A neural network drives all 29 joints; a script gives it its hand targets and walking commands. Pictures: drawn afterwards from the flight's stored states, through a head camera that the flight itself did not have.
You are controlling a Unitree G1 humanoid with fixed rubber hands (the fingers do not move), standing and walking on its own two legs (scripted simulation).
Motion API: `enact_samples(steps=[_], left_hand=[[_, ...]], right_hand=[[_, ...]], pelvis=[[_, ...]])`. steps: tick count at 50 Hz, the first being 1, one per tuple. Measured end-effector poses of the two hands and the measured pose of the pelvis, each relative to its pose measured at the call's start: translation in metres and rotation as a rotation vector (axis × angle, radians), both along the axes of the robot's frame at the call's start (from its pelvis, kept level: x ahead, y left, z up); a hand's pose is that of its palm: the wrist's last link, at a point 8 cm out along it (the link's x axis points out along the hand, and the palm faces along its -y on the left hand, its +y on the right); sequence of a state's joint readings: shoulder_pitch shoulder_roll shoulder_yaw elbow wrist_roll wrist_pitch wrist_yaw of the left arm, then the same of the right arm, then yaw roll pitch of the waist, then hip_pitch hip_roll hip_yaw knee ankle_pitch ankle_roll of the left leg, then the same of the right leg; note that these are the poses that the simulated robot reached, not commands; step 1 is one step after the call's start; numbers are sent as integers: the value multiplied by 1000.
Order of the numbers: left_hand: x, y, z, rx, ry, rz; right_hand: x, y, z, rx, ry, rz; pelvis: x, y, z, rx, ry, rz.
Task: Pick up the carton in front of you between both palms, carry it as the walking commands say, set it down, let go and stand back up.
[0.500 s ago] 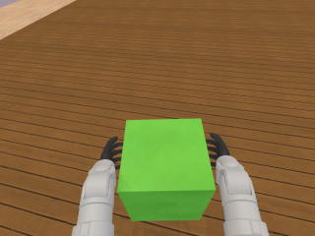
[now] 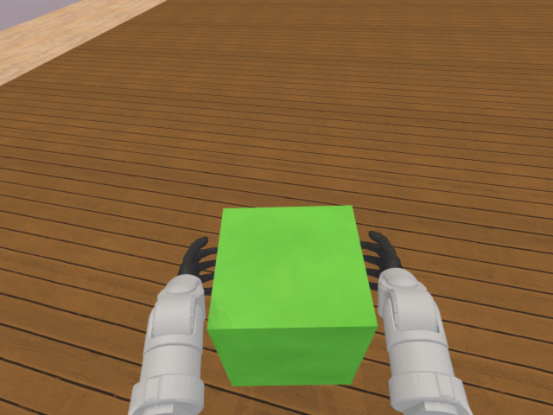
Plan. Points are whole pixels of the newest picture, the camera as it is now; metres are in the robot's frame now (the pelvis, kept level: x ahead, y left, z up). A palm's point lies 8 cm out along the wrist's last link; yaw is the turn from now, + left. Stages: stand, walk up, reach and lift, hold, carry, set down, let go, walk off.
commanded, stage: set down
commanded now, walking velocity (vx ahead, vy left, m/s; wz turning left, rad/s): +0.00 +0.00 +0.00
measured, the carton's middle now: (289, 299) +0.31 +0.00 -0.04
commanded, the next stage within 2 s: none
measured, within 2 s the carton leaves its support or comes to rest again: neither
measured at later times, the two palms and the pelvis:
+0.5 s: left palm (220, 303) +0.36 +0.14 -0.12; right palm (373, 311) +0.33 -0.16 -0.13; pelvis -0.03 +0.03 -0.06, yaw -2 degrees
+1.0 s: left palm (234, 310) +0.42 +0.14 -0.26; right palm (361, 319) +0.39 -0.16 -0.26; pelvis -0.04 +0.03 -0.18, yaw +1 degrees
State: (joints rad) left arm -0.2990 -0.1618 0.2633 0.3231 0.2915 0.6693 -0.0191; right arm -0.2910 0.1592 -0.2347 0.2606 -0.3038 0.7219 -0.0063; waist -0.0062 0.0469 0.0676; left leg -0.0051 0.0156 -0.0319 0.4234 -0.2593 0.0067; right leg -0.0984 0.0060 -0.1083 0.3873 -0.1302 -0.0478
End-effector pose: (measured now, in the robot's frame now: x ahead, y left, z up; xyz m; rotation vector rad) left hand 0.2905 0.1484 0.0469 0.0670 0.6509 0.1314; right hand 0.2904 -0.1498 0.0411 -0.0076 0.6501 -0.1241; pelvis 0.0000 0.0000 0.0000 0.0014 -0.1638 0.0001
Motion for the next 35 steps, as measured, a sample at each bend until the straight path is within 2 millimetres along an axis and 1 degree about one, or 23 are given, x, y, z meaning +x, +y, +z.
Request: enact_samples(steps=[6,9,12,16,20,24,27,30,35], left_hand=[[14,-1,-9,-16,14,10],[25,-2,-19,-23,20,7],[37,-5,-35,-14,31,-13],[51,-9,-67,6,45,-53],[60,-11,-111,9,45,-79],[66,-9,-158,-5,35,-82],[72,-7,-187,-18,15,-77],[79,-5,-206,-35,-13,-64],[92,0,-226,-65,-30,-21]], right_hand=[[14,-1,-9,40,14,-29],[22,-2,-19,63,20,-55],[28,-5,-36,58,30,-70],[34,-8,-69,37,43,-82],[36,-10,-112,13,43,-89],[38,-8,-159,9,32,-100],[43,-6,-188,13,11,-105],[52,-4,-208,16,-17,-105],[73,1,-226,29,-35,-89]], pelvis=[[0,0,-3,-4,18,-3],[-2,2,-7,-8,45,-7],[-5,5,-12,-9,89,-12],[-11,10,-21,-4,184,-25],[-19,16,-32,7,299,-39],[-26,24,-50,17,426,-41],[-30,29,-67,19,521,-33],[-32,32,-86,17,602,-12],[-35,34,-113,19,693,0]])
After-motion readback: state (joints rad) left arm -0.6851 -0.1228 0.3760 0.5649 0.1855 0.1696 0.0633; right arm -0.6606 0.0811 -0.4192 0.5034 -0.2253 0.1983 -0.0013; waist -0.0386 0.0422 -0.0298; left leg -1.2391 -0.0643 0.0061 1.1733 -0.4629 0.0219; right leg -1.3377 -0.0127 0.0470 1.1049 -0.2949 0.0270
